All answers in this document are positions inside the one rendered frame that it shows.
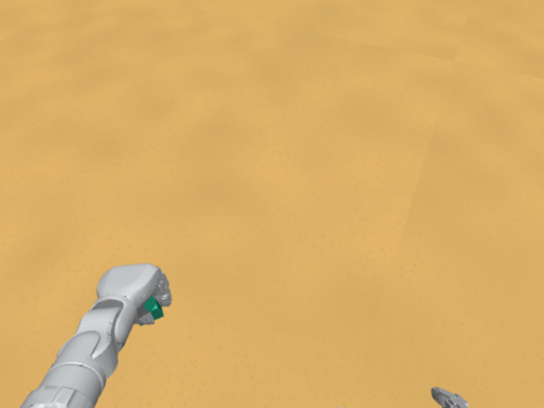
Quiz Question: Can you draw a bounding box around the left robot hand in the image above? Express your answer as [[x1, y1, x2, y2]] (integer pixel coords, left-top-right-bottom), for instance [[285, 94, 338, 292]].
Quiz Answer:
[[97, 263, 172, 325]]

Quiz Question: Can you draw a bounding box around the cube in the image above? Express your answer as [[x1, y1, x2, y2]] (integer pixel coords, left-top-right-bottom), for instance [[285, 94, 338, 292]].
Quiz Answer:
[[139, 295, 164, 326]]

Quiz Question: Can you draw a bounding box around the left robot arm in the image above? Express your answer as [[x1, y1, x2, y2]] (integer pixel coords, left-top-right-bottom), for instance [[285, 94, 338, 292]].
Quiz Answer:
[[20, 294, 137, 408]]

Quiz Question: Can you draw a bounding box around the right robot hand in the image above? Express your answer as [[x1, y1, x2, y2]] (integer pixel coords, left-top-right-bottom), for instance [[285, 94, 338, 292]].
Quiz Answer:
[[431, 387, 468, 408]]

